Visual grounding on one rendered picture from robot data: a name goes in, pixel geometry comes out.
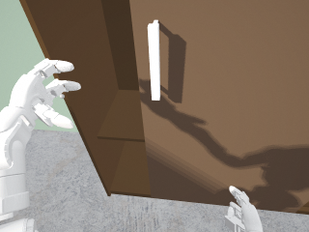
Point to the right robot hand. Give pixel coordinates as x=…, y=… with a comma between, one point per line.
x=247, y=218

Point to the handle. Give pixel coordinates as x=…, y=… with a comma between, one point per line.
x=154, y=57

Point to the left robot hand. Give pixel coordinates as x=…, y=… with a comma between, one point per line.
x=29, y=89

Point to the robot left forearm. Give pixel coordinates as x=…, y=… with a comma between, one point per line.
x=16, y=125

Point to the left robot upper arm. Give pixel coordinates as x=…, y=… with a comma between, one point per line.
x=21, y=225

